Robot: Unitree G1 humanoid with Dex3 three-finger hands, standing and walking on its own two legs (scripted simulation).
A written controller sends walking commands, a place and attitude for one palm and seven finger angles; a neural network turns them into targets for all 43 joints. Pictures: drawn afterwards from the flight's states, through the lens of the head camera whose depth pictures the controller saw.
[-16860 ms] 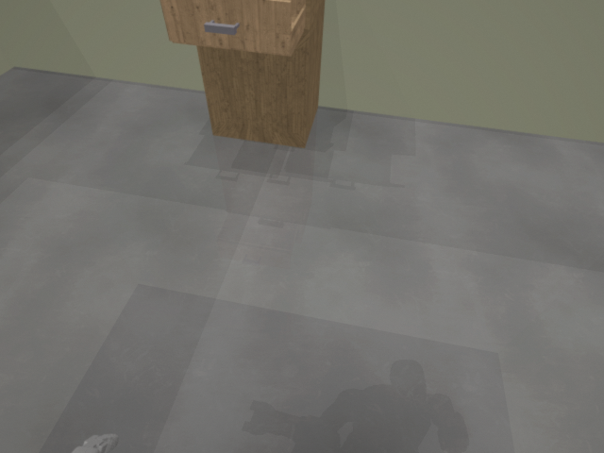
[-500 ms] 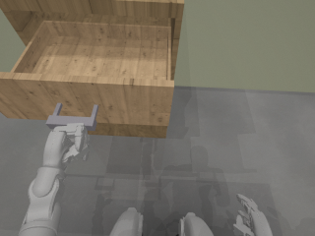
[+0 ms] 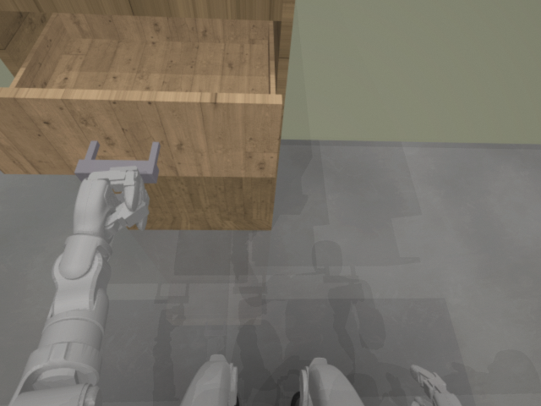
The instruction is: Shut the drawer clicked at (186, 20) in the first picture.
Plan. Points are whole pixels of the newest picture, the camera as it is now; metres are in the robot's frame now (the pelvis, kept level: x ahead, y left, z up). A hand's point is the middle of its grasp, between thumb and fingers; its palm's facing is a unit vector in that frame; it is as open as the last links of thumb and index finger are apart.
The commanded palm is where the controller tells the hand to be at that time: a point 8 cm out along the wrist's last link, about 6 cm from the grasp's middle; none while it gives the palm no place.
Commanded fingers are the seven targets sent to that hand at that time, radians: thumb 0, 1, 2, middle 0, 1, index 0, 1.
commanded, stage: push the drawer shut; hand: left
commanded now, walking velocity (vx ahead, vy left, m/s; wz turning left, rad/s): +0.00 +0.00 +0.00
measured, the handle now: (121, 159) +0.47 +0.24 +0.04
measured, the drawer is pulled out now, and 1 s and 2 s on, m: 0.20 0.08 0.00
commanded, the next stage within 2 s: pull the fist back off the drawer in 1.96 s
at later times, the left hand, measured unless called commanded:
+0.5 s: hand (148, 171) +0.45 +0.19 +0.04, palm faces +0.00 -1.00 -0.04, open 3.0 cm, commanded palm +0.44 +0.24 +0.04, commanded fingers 0.00 0.90 0.90 -1.40 -1.60 -1.40 -1.60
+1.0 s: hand (155, 140) +0.51 +0.19 +0.04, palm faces +0.00 -1.00 -0.04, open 3.2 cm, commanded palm +0.51 +0.24 +0.04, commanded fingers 0.00 0.90 0.90 -1.40 -1.60 -1.40 -1.60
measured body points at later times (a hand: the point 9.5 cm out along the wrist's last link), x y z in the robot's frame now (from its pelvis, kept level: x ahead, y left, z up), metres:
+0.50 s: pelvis +0.00 +0.01 -0.01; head +0.12 +0.02 +0.43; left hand +0.45 +0.25 +0.04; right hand +0.07 -0.26 -0.12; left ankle +0.03 +0.10 -0.65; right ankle +0.02 -0.12 -0.65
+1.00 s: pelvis +0.00 +0.01 -0.01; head +0.15 +0.03 +0.41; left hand +0.51 +0.25 +0.05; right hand +0.02 -0.26 -0.13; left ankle +0.03 +0.10 -0.65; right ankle +0.02 -0.12 -0.65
